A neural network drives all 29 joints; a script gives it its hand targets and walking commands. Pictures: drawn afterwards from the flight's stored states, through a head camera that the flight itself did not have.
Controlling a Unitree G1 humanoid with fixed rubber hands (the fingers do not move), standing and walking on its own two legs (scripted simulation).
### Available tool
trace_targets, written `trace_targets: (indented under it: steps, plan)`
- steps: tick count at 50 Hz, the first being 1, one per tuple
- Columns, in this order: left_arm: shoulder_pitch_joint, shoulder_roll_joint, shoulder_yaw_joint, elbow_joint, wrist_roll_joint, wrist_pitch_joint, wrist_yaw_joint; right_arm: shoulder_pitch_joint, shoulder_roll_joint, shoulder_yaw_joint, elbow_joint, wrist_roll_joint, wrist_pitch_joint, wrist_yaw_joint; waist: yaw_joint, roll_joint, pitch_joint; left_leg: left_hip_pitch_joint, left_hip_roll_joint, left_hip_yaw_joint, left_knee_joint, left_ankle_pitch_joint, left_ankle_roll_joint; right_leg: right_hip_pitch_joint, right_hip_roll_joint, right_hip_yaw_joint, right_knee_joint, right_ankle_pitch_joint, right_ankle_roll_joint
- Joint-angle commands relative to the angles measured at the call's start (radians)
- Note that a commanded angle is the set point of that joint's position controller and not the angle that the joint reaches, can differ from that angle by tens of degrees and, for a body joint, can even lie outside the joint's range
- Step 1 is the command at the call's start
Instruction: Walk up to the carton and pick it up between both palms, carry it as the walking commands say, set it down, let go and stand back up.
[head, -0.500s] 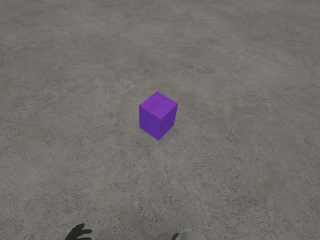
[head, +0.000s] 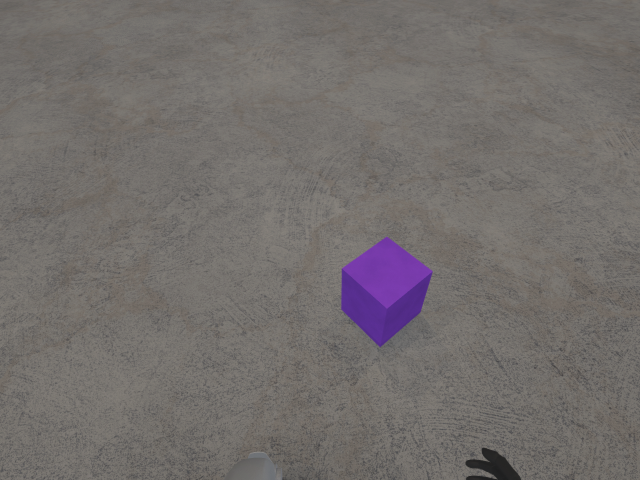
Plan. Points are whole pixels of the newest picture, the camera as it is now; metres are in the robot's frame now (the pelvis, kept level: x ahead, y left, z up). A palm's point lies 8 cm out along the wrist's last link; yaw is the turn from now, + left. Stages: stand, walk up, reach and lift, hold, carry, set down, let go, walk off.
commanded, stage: walk up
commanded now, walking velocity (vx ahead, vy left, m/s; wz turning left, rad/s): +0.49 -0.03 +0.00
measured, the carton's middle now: (383, 291) +0.84 -0.11 -0.66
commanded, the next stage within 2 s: none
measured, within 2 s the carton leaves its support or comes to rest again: neither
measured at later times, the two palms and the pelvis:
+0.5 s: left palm (183, 381) +0.29 +0.26 -0.15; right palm out of the picture +0.11 -0.22 -0.11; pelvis +0.19 +0.03 +0.00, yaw +0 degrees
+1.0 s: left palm (215, 389) +0.28 +0.20 -0.14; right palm (510, 360) +0.37 -0.27 -0.15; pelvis +0.29 -0.03 -0.01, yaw -1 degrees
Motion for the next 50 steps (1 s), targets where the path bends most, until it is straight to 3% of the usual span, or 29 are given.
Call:
trace_targets:
  steps: [1, 3, 4, 5, 6, 7, 8, 9, 10, 11, 12, 16, 19, 25, 29, 30, 31, 32, 33, 34, 35, 36, 37, 38, 40, 41, 42, 47, 50]
  plan:
    - [0.006, 0.165, 0.033, -0.024, 0.000, 0.001, 0.002, -0.096, -0.020, 0.013, -0.083, 0.008, -0.026, -0.004, -0.027, -0.268, 0.107, 0.095, -0.025, 0.051, -0.096, -0.051, 0.011, -0.139, -0.165, 0.068, -0.123, 0.081, -0.118]
    - [0.035, 0.172, 0.035, -0.007, 0.004, 0.008, 0.009, -0.075, -0.027, 0.009, -0.076, -0.003, -0.037, -0.013, -0.026, -0.208, 0.099, 0.115, -0.030, 0.066, -0.130, -0.102, 0.013, -0.095, -0.200, 0.100, -0.064, 0.187, -0.120]
    - [0.036, 0.184, 0.037, -0.001, 0.002, 0.011, 0.012, -0.037, -0.034, 0.006, -0.063, -0.007, -0.045, -0.019, -0.044, -0.181, 0.078, 0.149, -0.041, 0.070, -0.169, -0.120, 0.017, -0.066, -0.207, 0.101, 0.003, 0.307, -0.113]
    - [0.024, 0.191, 0.036, 0.001, -0.004, 0.016, 0.013, 0.063, -0.052, 0.000, -0.033, -0.011, -0.056, -0.028, -0.092, -0.124, 0.021, 0.271, -0.056, 0.091, -0.250, -0.090, 0.026, -0.070, -0.179, 0.065, 0.154, 0.441, -0.095]
    - [0.027, 0.166, 0.027, 0.006, -0.005, 0.021, 0.011, 0.225, -0.088, -0.012, 0.027, -0.016, -0.068, -0.042, -0.150, -0.057, -0.103, 0.489, -0.062, 0.106, -0.264, -0.095, 0.047, -0.130, -0.116, 0.029, 0.359, 0.461, -0.070]
    - [0.054, 0.115, 0.018, 0.012, -0.005, 0.024, 0.012, 0.392, -0.196, -0.035, 0.054, -0.029, -0.077, -0.059, -0.208, 0.114, -0.216, 0.727, 0.192, -0.198, -0.298, -0.017, 0.064, -0.353, -0.020, -0.003, 0.650, 0.026, -0.026]
    - [0.100, 0.076, 0.029, -0.031, -0.001, 0.031, 0.017, 0.506, -0.345, -0.063, 0.064, -0.014, -0.069, -0.078, -0.228, 0.278, -0.318, 0.861, 0.495, -0.667, -0.438, 0.173, 0.146, -0.590, 0.069, 0.090, 0.911, -0.351, 0.009]
    - [0.043, 0.114, 0.042, -0.026, 0.011, 0.043, 0.016, 0.431, -0.297, -0.047, 0.063, 0.018, -0.066, -0.078, -0.180, 0.117, -0.280, 0.753, 0.476, -0.605, -0.421, 0.319, 0.160, -0.561, -0.006, 0.213, 0.986, -0.289, 0.002]
    - [0.000, 0.103, 0.041, -0.032, 0.008, 0.048, 0.011, 0.330, -0.211, -0.032, 0.056, 0.017, -0.073, -0.078, -0.142, 0.090, -0.179, 0.623, 0.399, -0.444, -0.404, 0.451, 0.153, -0.538, -0.024, 0.204, 0.967, -0.209, 0.000]
    - [-0.017, 0.068, 0.036, -0.022, 0.005, 0.054, 0.008, 0.269, -0.133, -0.016, 0.065, 0.012, -0.079, -0.078, -0.110, 0.080, -0.101, 0.529, 0.317, -0.293, -0.389, 0.520, 0.147, -0.521, -0.048, 0.186, 0.934, -0.154, 0.005]
    - [-0.013, 0.049, 0.035, -0.015, 0.005, 0.064, 0.001, 0.237, -0.075, -0.003, 0.068, 0.011, -0.082, -0.080, -0.086, 0.102, -0.073, 0.471, 0.256, -0.203, -0.394, 0.502, 0.131, -0.505, -0.060, 0.166, 0.908, -0.112, 0.013]
    - [-0.087, 0.068, 0.041, -0.031, 0.014, 0.103, -0.025, 0.263, -0.100, 0.009, 0.059, 0.003, -0.094, -0.075, -0.072, 0.157, -0.078, 0.411, 0.208, -0.073, -0.393, 0.575, 0.121, -0.480, -0.022, 0.090, 0.873, 0.008, 0.023]
    - [-0.193, 0.068, 0.037, -0.068, 0.014, 0.120, -0.037, 0.314, -0.116, 0.002, 0.078, 0.002, -0.086, -0.081, -0.094, 0.178, -0.067, 0.409, 0.212, -0.067, -0.430, 0.419, 0.134, -0.518, -0.027, 0.068, 0.785, 0.054, 0.026]
    - [-0.390, 0.065, 0.021, -0.138, -0.001, 0.128, -0.054, 0.362, -0.125, -0.009, 0.095, -0.008, -0.061, -0.086, -0.143, 0.155, 0.041, 0.365, 0.235, -0.111, -0.555, -0.139, 0.141, -0.510, -0.035, 0.048, 0.476, 0.074, 0.026]
    - [-0.414, 0.074, 0.019, -0.153, 0.001, 0.111, -0.053, 0.363, -0.160, -0.024, 0.100, -0.006, -0.051, -0.084, -0.149, 0.179, 0.049, 0.336, 0.238, -0.106, -0.530, -0.221, 0.126, -0.376, -0.013, 0.027, 0.314, 0.020, 0.028]
    - [-0.367, 0.062, 0.017, -0.137, 0.002, 0.095, -0.043, 0.350, -0.142, -0.019, 0.109, -0.003, -0.050, -0.078, -0.125, 0.186, 0.025, 0.322, 0.195, -0.058, -0.467, -0.226, 0.111, -0.279, 0.003, -0.003, 0.226, 0.042, 0.030]
    - [-0.286, 0.073, 0.022, -0.105, 0.004, 0.069, -0.030, 0.357, -0.081, -0.005, 0.132, 0.002, -0.043, -0.072, -0.083, 0.141, -0.033, 0.266, 0.091, 0.006, -0.351, -0.300, 0.091, -0.095, 0.016, -0.023, 0.160, 0.047, 0.031]
    - [-0.201, 0.136, 0.041, -0.081, 0.014, 0.049, -0.016, 0.409, -0.029, 0.011, 0.139, -0.001, -0.041, -0.070, -0.063, -0.012, -0.082, 0.207, 0.039, 0.038, -0.188, -0.370, 0.075, 0.035, -0.069, 0.065, 0.108, 0.038, 0.029]
    - [-0.098, 0.243, 0.062, -0.070, 0.025, 0.032, -0.005, 0.375, 0.029, 0.028, 0.090, -0.003, -0.044, -0.068, -0.037, -0.290, -0.086, 0.077, -0.019, 0.041, 0.081, -0.561, 0.031, 0.055, -0.305, 0.352, 0.006, 0.075, -0.019]
    - [-0.085, 0.298, 0.061, -0.066, 0.013, 0.043, 0.002, 0.371, 0.013, 0.030, 0.052, -0.012, -0.031, -0.075, -0.014, -0.395, -0.113, -0.020, -0.013, -0.012, 0.214, -0.609, 0.031, 0.052, -0.416, 0.482, -0.058, -0.055, -0.131]
    - [-0.120, 0.257, 0.060, -0.061, 0.013, 0.045, 0.002, 0.304, -0.044, 0.017, 0.054, -0.015, -0.023, -0.072, -0.024, -0.290, -0.045, -0.028, 0.013, -0.060, 0.300, -0.533, 0.029, -0.042, -0.374, 0.468, -0.078, -0.115, -0.162]
    - [-0.182, 0.205, 0.049, -0.076, 0.011, 0.040, 0.002, 0.288, -0.053, 0.012, 0.064, -0.007, -0.026, -0.065, -0.053, -0.227, 0.008, -0.029, 0.028, -0.075, 0.318, -0.445, 0.027, -0.098, -0.326, 0.394, -0.083, -0.081, -0.155]
    - [-0.230, 0.160, 0.040, -0.092, 0.012, 0.033, 0.000, 0.300, -0.035, 0.012, 0.089, -0.007, -0.023, -0.063, -0.072, -0.155, 0.017, -0.003, 0.045, -0.079, 0.318, -0.371, 0.021, -0.135, -0.309, 0.347, -0.081, 0.006, -0.147]
    - [-0.235, 0.142, 0.033, -0.097, 0.005, 0.027, 0.006, 0.310, -0.020, 0.006, 0.109, -0.010, -0.012, -0.060, -0.079, -0.112, 0.019, 0.015, 0.035, -0.072, 0.326, -0.318, 0.013, -0.149, -0.302, 0.324, -0.063, 0.200, -0.134]
    - [-0.213, 0.128, 0.024, -0.096, -0.004, 0.014, 0.012, 0.318, -0.021, 0.003, 0.106, -0.003, 0.011, -0.064, -0.109, -0.153, -0.022, 0.047, 0.012, -0.076, 0.324, -0.252, 0.010, -0.128, -0.268, 0.227, 0.007, 0.596, -0.122]
    - [-0.275, 0.096, 0.002, -0.087, -0.016, 0.012, 0.015, 0.308, 0.006, 0.013, 0.107, 0.019, 0.016, -0.068, -0.159, -0.246, -0.018, 0.159, -0.033, -0.073, 0.224, -0.258, 0.016, -0.174, -0.185, 0.100, 0.062, 0.957, -0.108]
    - [-0.270, 0.103, 0.006, -0.079, -0.012, 0.014, 0.014, 0.288, -0.001, 0.015, 0.100, 0.030, 0.019, -0.070, -0.167, -0.298, -0.034, 0.192, -0.076, -0.052, 0.167, -0.253, 0.019, -0.175, -0.143, 0.054, 0.081, 1.010, -0.106]
    - [-0.204, 0.131, 0.019, -0.049, -0.003, 0.051, 0.022, 0.169, -0.011, 0.035, 0.090, 0.023, 0.037, -0.080, -0.098, -0.245, -0.083, 0.267, -0.095, -0.026, -0.053, -0.239, 0.041, -0.110, -0.186, 0.100, 0.083, 0.741, -0.156]
    - [-0.192, 0.138, 0.028, -0.029, -0.010, 0.078, 0.029, 0.166, -0.010, 0.038, 0.094, 0.022, 0.021, -0.088, -0.097, -0.209, -0.056, 0.369, -0.086, -0.011, -0.281, -0.110, 0.043, -0.150, -0.175, 0.139, 0.084, 0.423, -0.125]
